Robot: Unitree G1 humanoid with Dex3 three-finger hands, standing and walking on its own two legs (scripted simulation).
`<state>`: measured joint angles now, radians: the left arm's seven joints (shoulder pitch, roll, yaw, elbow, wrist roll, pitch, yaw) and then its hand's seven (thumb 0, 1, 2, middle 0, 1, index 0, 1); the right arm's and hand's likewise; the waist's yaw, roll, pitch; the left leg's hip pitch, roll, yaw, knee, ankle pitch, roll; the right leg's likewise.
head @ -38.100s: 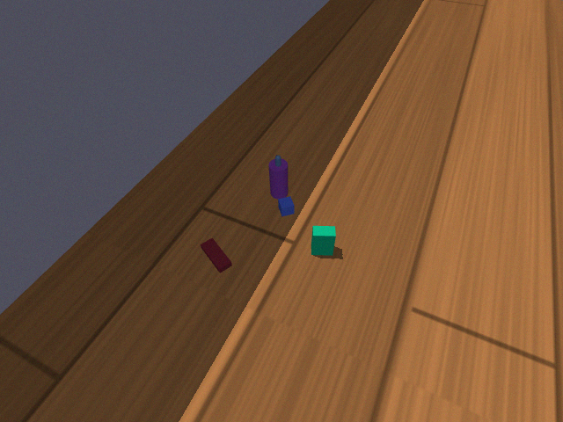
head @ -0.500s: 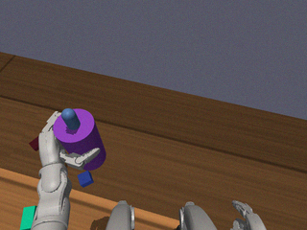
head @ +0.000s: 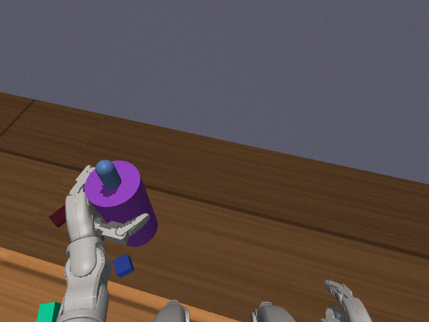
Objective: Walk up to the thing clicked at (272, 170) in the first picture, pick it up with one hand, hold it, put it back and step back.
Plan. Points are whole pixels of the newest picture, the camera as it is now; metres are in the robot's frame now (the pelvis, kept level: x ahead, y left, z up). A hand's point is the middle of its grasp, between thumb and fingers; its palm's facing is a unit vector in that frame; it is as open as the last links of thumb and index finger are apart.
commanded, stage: lift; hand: left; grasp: from the side
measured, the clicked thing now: (123, 201) +0.34 +0.18 +0.02
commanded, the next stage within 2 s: hold in 0.24 s
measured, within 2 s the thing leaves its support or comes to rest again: neither
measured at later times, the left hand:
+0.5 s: hand (114, 199) +0.33 +0.19 +0.04, palm faces +0.28 -0.96 -0.03, open 11.6 cm
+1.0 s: hand (113, 200) +0.32 +0.18 +0.05, palm faces +0.27 -0.96 -0.04, open 11.6 cm
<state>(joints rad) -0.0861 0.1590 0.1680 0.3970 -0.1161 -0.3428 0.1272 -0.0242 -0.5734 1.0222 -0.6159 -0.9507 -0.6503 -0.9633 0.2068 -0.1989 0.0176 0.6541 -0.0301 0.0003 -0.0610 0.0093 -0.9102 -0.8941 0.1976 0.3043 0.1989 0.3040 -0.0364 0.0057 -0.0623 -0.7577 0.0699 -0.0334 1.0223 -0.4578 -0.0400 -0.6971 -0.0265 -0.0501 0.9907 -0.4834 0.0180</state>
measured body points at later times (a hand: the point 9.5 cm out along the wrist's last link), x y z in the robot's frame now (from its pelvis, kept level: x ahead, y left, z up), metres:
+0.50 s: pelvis +0.01 +0.00 +0.02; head +0.06 +0.01 +0.46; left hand +0.31 +0.24 +0.05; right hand +0.13 -0.24 -0.10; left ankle +0.03 +0.14 -0.67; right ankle +0.00 -0.13 -0.67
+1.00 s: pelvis +0.01 +0.00 +0.02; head +0.05 +0.01 +0.47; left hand +0.30 +0.23 +0.06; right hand +0.14 -0.23 -0.08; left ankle +0.03 +0.14 -0.67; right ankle +0.00 -0.13 -0.67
